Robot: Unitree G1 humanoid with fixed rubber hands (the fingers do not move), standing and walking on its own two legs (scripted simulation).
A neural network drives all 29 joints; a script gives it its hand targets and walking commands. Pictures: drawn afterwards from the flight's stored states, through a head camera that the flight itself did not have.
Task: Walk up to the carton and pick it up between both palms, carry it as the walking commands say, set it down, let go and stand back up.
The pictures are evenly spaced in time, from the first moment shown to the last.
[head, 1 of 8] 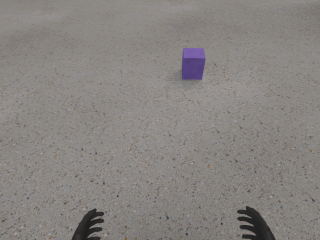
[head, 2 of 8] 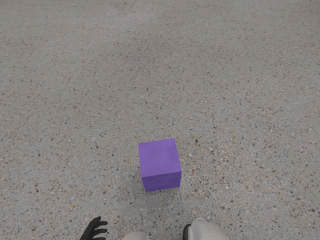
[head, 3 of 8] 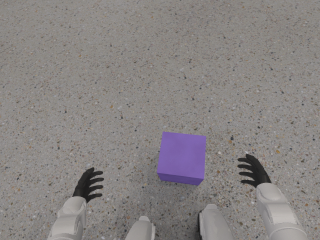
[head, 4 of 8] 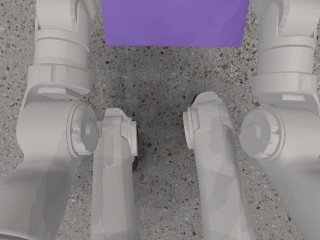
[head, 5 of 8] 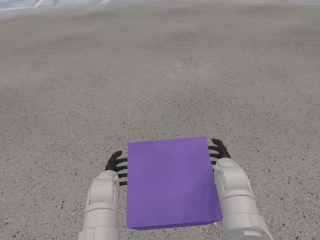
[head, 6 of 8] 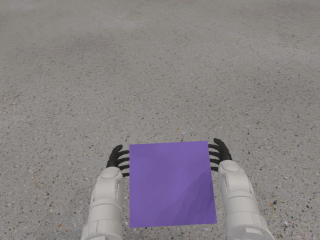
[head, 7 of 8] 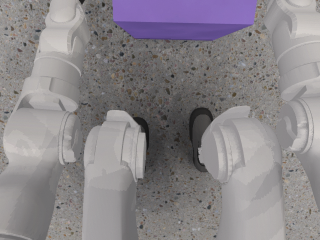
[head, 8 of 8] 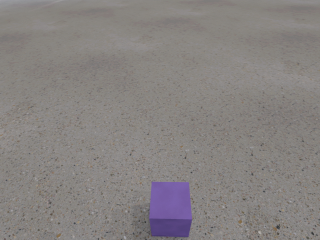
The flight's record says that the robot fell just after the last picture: no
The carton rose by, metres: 0.70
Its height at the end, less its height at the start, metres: +0.00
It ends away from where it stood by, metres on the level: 0.29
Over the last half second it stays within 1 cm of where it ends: yes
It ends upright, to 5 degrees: yes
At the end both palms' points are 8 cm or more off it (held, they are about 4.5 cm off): yes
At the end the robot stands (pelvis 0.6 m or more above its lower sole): yes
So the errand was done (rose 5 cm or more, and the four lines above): yes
